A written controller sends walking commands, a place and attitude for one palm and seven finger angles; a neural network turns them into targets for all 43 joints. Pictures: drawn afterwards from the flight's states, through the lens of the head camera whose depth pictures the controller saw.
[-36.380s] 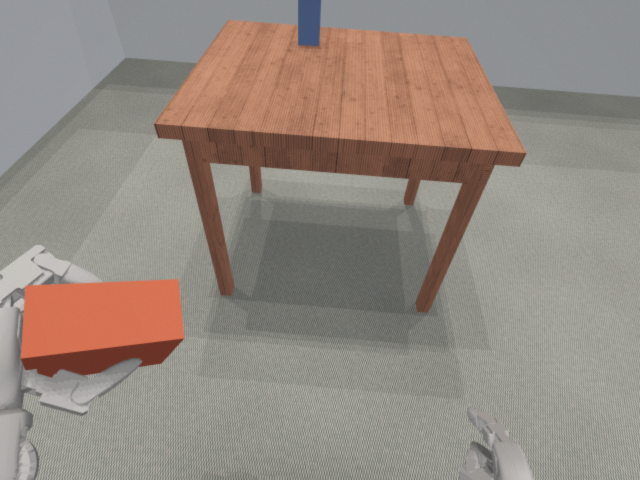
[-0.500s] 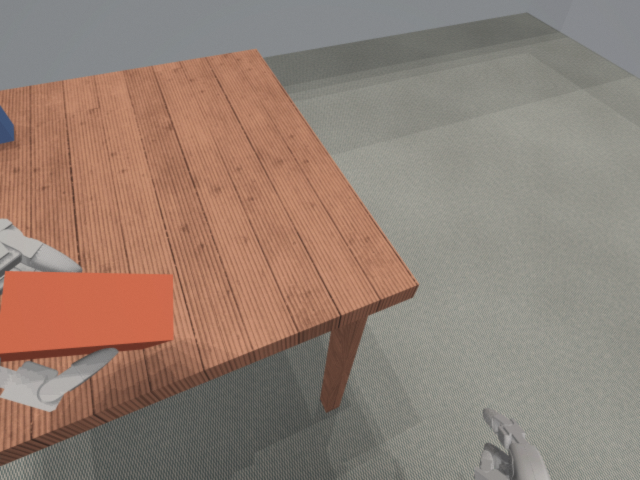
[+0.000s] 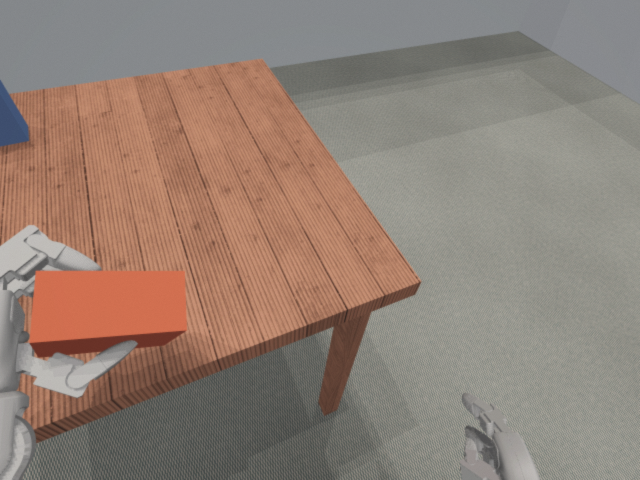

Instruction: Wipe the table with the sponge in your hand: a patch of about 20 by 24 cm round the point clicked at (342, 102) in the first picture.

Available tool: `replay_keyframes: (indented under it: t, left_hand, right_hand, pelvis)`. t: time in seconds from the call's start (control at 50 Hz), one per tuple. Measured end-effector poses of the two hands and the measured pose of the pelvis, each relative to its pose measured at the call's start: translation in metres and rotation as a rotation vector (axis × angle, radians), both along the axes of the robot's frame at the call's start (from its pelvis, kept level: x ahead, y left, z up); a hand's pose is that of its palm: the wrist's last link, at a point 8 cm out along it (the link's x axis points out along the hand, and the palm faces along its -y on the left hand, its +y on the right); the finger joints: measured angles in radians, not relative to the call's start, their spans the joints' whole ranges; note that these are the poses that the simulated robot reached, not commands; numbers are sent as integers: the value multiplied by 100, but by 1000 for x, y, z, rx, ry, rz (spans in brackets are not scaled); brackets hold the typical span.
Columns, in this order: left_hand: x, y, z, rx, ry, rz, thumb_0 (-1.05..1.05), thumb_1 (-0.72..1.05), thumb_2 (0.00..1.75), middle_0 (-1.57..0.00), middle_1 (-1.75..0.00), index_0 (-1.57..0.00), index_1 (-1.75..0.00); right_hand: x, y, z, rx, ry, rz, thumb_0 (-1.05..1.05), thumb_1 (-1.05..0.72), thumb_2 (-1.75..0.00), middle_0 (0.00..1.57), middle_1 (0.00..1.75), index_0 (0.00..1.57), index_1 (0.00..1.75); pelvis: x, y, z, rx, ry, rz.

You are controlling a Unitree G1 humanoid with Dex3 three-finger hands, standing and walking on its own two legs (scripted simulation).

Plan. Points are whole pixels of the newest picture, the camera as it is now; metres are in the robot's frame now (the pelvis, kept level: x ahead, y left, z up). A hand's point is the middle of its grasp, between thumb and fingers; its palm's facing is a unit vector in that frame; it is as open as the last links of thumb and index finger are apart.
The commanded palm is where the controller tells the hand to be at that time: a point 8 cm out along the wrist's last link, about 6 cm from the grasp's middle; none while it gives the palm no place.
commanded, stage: come to a stop and stand still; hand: left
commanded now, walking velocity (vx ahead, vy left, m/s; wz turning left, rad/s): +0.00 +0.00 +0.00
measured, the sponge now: (132, 313) +0.24 +0.22 +0.12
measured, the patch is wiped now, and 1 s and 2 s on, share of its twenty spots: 0.00 0.00 0.00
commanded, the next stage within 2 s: look again from close up in 0.36 s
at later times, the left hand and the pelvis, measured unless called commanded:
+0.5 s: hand (52, 316) +0.22 +0.28 +0.14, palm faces +0.42 -0.82 -0.40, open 10.0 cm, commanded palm +0.16 +0.30 +0.18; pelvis +0.00 +0.01 +0.00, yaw +1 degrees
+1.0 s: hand (83, 319) +0.22 +0.25 +0.14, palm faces +0.39 -0.84 -0.38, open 10.0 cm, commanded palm +0.16 +0.28 +0.18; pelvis +0.01 -0.01 +0.01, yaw +1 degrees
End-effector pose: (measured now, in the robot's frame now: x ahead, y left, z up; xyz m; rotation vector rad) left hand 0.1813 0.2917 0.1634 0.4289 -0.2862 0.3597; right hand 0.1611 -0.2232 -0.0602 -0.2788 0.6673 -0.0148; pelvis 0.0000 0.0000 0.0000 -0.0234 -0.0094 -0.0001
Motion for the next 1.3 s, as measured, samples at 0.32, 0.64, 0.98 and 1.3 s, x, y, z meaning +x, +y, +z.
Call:
replay_keyframes:
  t: [0.32, 0.64, 0.98, 1.3]
  left_hand:
    - [-6, 20, 34, 136, -74, 9, -1, -50, 104, -74, -135, -75, -135]
    - [4, 2, -4, -20, 79, 39, -1, -50, 104, -74, -135, -75, -135]
    - [-3, -6, -1, -9, 122, 52, -1, -50, 104, -74, -135, -75, -135]
    - [13, 34, 66, 207, -182, 117, -1, -50, 104, -74, -135, -75, -135]
  right_hand:
    - [8, 25, -1, -10, 40, 3, 2, -90, -89, 21, 30, 21, 30]
    - [27, 20, 2, 18, 20, 0, 1, -90, -89, 21, 30, 21, 30]
    - [21, -13, 2, 8, 19, -83, 1, -90, -89, 21, 30, 21, 30]
    - [11, 1, -5, 23, 26, 27, 1, -90, -89, 21, 30, 21, 30]
  pelvis:
    - [-2, 16, 2, -16, 1, 24]
    - [6, 2, 5, -10, -11, 29]
    - [9, -8, 7, -7, -17, 24]
    - [6, -16, 2, 5, 23, 34]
